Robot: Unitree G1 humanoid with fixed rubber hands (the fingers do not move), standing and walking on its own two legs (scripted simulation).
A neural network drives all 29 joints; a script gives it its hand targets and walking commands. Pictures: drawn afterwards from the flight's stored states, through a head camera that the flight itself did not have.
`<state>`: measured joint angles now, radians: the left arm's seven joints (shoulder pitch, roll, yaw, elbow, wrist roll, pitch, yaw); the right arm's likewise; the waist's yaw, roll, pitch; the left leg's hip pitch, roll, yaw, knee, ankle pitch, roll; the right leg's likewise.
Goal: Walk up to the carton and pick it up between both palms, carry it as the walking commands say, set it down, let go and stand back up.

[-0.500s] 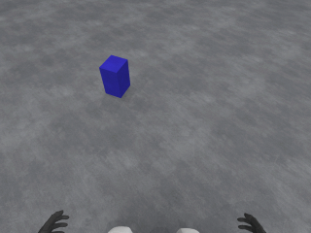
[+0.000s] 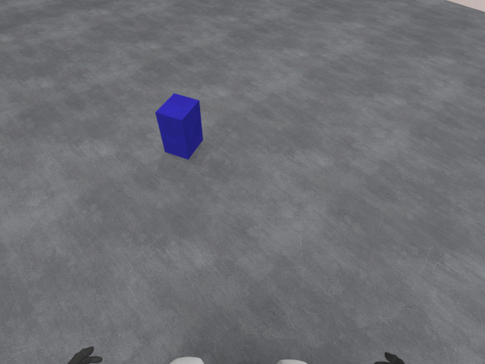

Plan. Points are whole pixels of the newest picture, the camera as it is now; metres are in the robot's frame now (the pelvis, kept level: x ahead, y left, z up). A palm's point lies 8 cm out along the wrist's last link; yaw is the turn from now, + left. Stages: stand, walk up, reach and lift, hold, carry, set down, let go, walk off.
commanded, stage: stand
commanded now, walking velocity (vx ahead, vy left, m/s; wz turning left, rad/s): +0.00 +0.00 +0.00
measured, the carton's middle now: (181, 127) +1.33 +0.35 -0.61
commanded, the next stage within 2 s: walk up in 0.32 s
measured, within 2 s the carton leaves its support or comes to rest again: neither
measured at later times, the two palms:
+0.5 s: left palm out of the picture +0.05 +0.29 -0.10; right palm out of the picture +0.05 -0.29 -0.11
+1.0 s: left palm out of the picture +0.08 +0.37 -0.13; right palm out of the picture +0.13 -0.14 -0.09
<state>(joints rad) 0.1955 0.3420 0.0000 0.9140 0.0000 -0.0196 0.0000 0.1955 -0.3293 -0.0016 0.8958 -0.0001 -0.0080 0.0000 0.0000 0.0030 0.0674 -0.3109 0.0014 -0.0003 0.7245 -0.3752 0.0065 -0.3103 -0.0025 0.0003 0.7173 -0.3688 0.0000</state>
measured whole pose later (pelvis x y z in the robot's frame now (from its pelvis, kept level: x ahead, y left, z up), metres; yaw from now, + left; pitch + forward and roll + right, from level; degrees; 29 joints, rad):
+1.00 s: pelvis +0.07 +0.11 +0.02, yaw +5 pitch -3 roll -4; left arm 0.24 0.28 0.01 1.03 0.00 0.01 -0.03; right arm 0.24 -0.23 0.00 1.00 0.00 -0.01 0.05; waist 0.00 -0.02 0.03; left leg -0.29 0.02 0.04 0.61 -0.28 0.06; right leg -0.35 -0.08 -0.04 1.06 -0.42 0.02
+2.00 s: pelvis +0.51 +0.16 -0.01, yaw +11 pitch -3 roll -3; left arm 0.25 0.19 0.02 1.10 0.00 -0.01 -0.01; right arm 0.20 -0.19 -0.02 0.98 0.00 -0.04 0.01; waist -0.02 0.01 0.03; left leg -0.46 0.08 0.08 0.76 -0.25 0.04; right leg -0.22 -0.04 -0.13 0.87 -0.47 0.01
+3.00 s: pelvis +0.79 +0.16 +0.02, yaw +12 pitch +3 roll -1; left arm 0.28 0.14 0.02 1.07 0.00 -0.04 0.00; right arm 0.23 -0.22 -0.02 1.05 0.00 0.01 0.01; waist 0.01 0.04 0.05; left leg -0.44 0.08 0.09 0.63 -0.26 -0.05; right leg -0.21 -0.09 -0.14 0.49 -0.33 0.04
